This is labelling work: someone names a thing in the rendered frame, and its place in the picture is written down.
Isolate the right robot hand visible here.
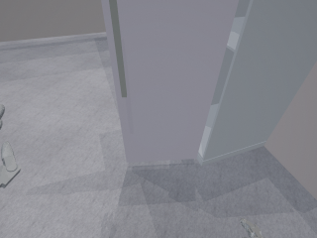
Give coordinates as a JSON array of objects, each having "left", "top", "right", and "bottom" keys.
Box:
[{"left": 240, "top": 218, "right": 264, "bottom": 238}]

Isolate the handle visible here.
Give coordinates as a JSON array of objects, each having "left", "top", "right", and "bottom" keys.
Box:
[{"left": 109, "top": 0, "right": 127, "bottom": 98}]

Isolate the fridge door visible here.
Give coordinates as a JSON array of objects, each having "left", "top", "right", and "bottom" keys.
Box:
[{"left": 101, "top": 0, "right": 239, "bottom": 163}]

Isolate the left robot hand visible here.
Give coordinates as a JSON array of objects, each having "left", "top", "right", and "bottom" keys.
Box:
[{"left": 0, "top": 104, "right": 22, "bottom": 188}]

